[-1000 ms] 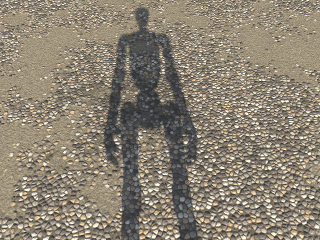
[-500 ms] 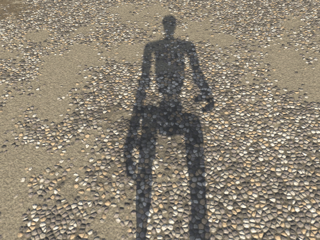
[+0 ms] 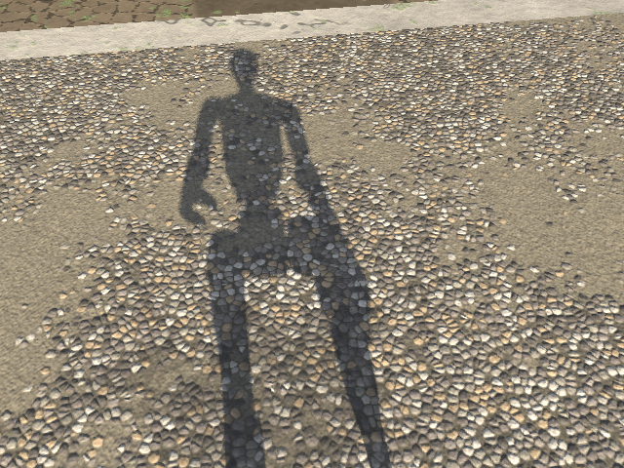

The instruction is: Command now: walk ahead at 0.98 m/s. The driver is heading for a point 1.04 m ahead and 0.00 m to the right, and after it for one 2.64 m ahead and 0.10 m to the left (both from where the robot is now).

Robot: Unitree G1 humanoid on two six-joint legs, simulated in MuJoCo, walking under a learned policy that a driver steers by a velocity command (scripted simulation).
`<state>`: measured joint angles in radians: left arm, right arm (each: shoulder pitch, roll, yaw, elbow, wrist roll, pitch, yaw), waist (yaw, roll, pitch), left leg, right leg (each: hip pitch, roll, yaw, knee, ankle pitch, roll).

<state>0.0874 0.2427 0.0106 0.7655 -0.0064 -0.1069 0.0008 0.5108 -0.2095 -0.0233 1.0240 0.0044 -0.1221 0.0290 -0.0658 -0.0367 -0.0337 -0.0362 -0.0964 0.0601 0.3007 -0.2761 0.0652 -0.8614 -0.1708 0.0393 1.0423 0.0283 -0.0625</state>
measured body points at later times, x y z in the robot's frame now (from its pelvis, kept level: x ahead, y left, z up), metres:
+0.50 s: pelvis +0.46 -0.05 +0.00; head +0.46 -0.05 +0.45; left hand +0.40 +0.19 -0.14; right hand +0.66 -0.29 -0.08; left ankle +0.62 +0.13 -0.65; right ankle +0.40 -0.13 -0.74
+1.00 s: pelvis +0.91 +0.01 +0.00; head +0.93 +0.02 +0.45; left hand +1.12 +0.26 -0.08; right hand +0.88 -0.24 -0.13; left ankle +0.88 +0.09 -0.74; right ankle +1.07 -0.16 -0.66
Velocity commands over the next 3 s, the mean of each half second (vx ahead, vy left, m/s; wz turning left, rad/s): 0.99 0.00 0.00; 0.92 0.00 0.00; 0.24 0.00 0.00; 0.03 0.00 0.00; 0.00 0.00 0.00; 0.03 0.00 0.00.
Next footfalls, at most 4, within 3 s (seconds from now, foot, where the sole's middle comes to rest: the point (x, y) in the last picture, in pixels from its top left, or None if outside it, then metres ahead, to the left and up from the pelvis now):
0.20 right None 0.44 -0.13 -0.78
0.72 left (269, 328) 0.92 0.09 -0.78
1.16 right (325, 220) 1.29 -0.09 -0.78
1.52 left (247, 242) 1.22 0.15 -0.78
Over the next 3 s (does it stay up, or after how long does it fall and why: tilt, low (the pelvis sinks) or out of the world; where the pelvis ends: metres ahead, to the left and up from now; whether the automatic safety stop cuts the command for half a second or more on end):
stays up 1.23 0.04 0.00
